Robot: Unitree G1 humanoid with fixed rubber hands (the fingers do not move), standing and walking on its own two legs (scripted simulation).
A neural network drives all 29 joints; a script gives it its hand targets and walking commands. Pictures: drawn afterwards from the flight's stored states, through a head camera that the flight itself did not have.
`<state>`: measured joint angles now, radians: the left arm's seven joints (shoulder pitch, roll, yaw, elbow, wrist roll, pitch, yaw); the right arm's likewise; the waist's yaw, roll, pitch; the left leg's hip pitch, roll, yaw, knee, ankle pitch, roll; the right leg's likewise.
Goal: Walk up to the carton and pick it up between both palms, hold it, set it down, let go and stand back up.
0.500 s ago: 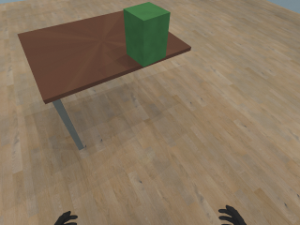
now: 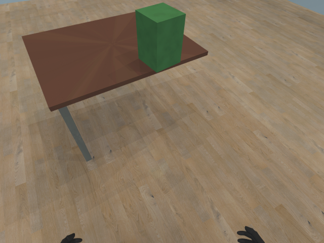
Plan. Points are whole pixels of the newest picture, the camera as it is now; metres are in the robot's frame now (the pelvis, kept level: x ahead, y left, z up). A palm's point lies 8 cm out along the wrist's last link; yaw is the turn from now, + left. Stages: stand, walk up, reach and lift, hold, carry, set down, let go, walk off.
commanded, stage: stand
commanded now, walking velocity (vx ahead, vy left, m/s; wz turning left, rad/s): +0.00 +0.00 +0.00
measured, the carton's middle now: (159, 38) +1.09 +0.00 -0.05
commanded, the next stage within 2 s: none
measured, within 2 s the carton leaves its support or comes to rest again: neither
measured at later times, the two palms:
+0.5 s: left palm out of the picture +0.07 +0.25 -0.10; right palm out of the picture +0.09 -0.25 -0.10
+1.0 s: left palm out of the picture +0.06 +0.25 -0.11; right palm out of the picture +0.09 -0.25 -0.10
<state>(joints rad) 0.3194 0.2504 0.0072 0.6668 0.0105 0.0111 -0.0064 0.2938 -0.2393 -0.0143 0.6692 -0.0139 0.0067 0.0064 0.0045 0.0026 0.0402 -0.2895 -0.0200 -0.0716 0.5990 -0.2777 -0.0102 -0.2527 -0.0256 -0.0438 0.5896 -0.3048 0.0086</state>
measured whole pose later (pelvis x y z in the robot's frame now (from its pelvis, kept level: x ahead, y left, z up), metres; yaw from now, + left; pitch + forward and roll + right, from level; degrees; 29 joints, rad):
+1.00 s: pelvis +0.00 +0.00 +0.00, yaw +1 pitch -2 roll +0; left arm 0.34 0.26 0.00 0.71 0.01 0.01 0.00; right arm 0.30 -0.25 0.00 0.72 -0.01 0.01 0.00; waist 0.01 0.00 0.03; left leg -0.28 -0.02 -0.09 0.57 -0.27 -0.02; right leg -0.23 -0.03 -0.06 0.56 -0.30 0.01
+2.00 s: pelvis +0.01 +0.00 +0.00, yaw +2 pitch -2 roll +0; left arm 0.35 0.26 0.00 0.76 0.00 0.01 0.01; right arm 0.31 -0.25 0.00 0.77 -0.01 0.01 -0.01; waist 0.01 0.00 0.03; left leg -0.26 -0.02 -0.10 0.55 -0.25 -0.02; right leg -0.21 -0.03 -0.06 0.53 -0.29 0.01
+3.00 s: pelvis +0.02 +0.00 +0.01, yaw +1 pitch -1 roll +0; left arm 0.36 0.26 0.00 0.84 0.00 0.01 0.01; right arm 0.31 -0.24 0.01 0.85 -0.01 0.00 -0.02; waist 0.01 -0.01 0.03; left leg -0.23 -0.02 -0.09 0.49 -0.24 -0.01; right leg -0.19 -0.03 -0.04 0.48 -0.28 0.01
